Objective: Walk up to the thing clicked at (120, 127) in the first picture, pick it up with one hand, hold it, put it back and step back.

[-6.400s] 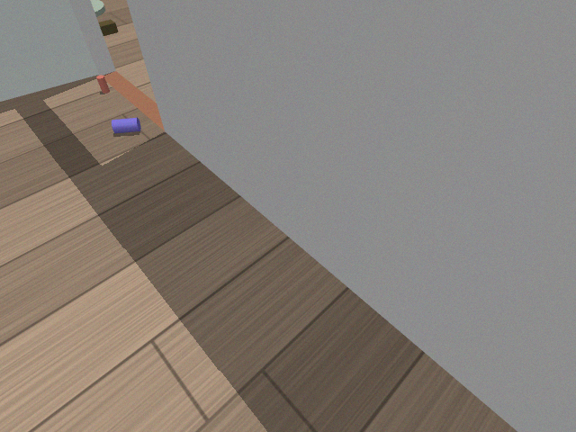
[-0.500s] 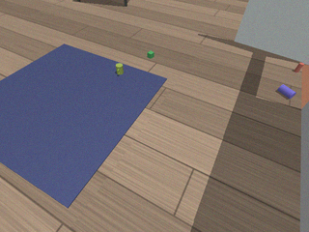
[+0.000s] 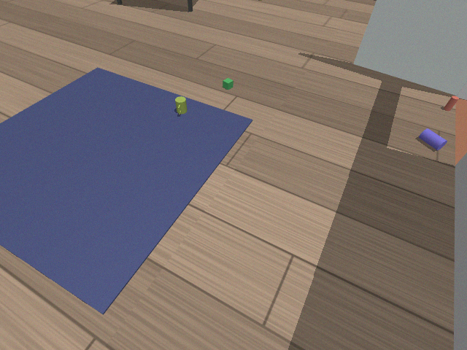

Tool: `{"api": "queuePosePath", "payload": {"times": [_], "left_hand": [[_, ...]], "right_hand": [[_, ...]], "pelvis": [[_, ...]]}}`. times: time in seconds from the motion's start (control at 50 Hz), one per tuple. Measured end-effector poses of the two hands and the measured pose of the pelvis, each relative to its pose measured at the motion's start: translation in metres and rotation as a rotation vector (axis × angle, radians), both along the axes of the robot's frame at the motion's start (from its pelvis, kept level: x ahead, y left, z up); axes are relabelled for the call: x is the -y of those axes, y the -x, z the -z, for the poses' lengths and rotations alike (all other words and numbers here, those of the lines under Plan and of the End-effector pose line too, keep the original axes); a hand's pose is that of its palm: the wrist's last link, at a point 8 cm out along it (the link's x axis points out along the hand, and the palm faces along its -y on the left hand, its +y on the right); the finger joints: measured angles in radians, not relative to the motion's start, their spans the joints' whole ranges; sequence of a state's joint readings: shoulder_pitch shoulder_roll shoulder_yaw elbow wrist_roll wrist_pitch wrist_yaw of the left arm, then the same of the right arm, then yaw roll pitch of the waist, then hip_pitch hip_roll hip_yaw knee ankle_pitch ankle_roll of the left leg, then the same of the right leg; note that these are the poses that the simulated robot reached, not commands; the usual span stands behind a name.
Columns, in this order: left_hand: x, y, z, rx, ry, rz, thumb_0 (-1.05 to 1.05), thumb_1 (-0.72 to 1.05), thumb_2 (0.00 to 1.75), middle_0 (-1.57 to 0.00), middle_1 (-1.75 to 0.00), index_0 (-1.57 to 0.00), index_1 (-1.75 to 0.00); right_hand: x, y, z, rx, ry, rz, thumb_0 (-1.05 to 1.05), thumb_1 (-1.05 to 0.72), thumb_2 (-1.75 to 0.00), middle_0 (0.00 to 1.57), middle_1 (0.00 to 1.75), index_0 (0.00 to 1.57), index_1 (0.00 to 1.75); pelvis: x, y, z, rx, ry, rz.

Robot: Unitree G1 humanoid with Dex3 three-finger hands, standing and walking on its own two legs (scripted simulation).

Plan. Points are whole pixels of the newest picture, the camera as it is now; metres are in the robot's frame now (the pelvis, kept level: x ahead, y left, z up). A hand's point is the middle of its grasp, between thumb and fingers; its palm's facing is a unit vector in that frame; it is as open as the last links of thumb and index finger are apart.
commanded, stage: walk up
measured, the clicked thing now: (432, 139) +1.43 -1.37 -0.74
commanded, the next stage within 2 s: none
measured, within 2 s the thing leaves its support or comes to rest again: neither
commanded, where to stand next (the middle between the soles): +1.04 +0.01 m, yaw +0 degrees
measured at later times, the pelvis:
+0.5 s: pelvis +0.13 +0.06 -0.01, yaw +0 degrees
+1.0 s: pelvis +0.36 +0.00 -0.01, yaw +0 degrees
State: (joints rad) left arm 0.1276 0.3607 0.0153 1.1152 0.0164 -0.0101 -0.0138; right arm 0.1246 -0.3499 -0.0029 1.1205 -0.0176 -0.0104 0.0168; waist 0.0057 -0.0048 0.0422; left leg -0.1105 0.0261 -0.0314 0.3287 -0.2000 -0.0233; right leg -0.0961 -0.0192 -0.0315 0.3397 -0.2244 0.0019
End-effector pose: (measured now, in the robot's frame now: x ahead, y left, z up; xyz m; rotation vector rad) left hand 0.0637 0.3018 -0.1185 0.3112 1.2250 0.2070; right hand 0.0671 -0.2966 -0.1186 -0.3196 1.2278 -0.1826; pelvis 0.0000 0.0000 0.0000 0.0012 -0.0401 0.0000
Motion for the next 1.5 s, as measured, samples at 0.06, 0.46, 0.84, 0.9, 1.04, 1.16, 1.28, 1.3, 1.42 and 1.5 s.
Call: {"api": "queuePosePath", "payload": {"times": [0.06,0.46,0.84,0.9,1.04,1.16,1.28,1.3,1.42,1.5], "left_hand": [[-0.006,0.002,-0.002,0.027,0.008,-0.010,0.00,0.90,0.90,-0.20,-0.30,-0.21,-0.30],[-0.088,-0.073,0.013,-0.017,0.007,-0.013,0.01,0.91,0.90,-0.20,-0.30,-0.20,-0.30],[-0.018,-0.341,-0.021,0.233,-0.048,0.092,0.00,0.91,0.90,-0.20,-0.30,-0.21,-0.30],[-0.011,-0.354,-0.027,0.220,-0.041,0.077,0.00,0.90,0.90,-0.20,-0.30,-0.21,-0.30],[-0.019,-0.372,-0.018,0.125,-0.022,0.045,0.00,0.90,0.90,-0.20,-0.30,-0.21,-0.30],[-0.046,-0.399,0.009,0.044,-0.002,0.001,0.01,0.90,0.90,-0.21,-0.30,-0.21,-0.30],[-0.064,-0.453,0.026,-0.033,0.003,0.012,0.01,0.90,0.90,-0.20,-0.30,-0.21,-0.30],[-0.064,-0.465,0.024,-0.031,0.007,0.019,0.01,0.91,0.90,-0.20,-0.30,-0.21,-0.30],[-0.062,-0.533,0.010,0.004,0.016,0.058,0.01,0.91,0.90,-0.20,-0.30,-0.20,-0.30],[-0.055,-0.579,-0.001,0.014,0.006,0.081,0.01,0.91,0.90,-0.20,-0.30,-0.20,-0.30]], "right_hand": [[0.005,-0.001,-0.002,0.016,-0.008,-0.005,0.00,-0.90,-0.90,0.21,0.30,0.20,0.30],[-0.030,-0.099,-0.028,0.106,0.084,-0.011,0.00,-0.90,-0.90,0.20,0.30,0.20,0.30],[0.012,-0.247,0.026,0.001,-0.010,0.021,0.01,-0.90,-0.90,0.20,0.30,0.20,0.30],[0.015,-0.293,0.016,0.048,-0.018,-0.007,0.01,-0.91,-0.90,0.20,0.30,0.20,0.30],[0.016,-0.384,-0.007,0.090,0.006,-0.064,0.00,-0.91,-0.90,0.20,0.30,0.20,0.30],[0.001,-0.468,-0.014,0.104,0.055,-0.107,0.01,-0.91,-0.90,0.20,0.30,0.20,0.30],[-0.023,-0.535,-0.024,0.202,0.075,-0.092,0.00,-0.91,-0.90,0.20,0.30,0.20,0.30],[-0.026,-0.541,-0.027,0.207,0.073,-0.084,0.00,-0.91,-0.90,0.20,0.30,0.20,0.30],[-0.030,-0.566,-0.033,0.182,0.057,-0.059,0.00,-0.90,-0.90,0.21,0.30,0.21,0.30],[-0.019,-0.579,-0.026,0.143,0.041,-0.032,0.00,-0.90,-0.90,0.21,0.30,0.21,0.30]], "pelvis": [[0.000,-0.006,0.002,-0.010,0.002,-0.006],[-0.057,-0.113,0.011,0.017,-0.015,-0.007],[-0.007,-0.294,0.025,0.022,-0.012,0.003],[-0.004,-0.320,0.016,0.017,-0.005,0.004],[-0.007,-0.383,0.009,-0.002,0.019,0.005],[-0.026,-0.449,0.021,-0.008,0.041,-0.007],[-0.043,-0.505,0.025,0.000,0.014,0.005],[-0.043,-0.513,0.022,0.001,0.011,0.009],[-0.042,-0.561,0.009,0.002,-0.004,0.023],[-0.035,-0.594,0.008,0.001,-0.015,0.029]]}}
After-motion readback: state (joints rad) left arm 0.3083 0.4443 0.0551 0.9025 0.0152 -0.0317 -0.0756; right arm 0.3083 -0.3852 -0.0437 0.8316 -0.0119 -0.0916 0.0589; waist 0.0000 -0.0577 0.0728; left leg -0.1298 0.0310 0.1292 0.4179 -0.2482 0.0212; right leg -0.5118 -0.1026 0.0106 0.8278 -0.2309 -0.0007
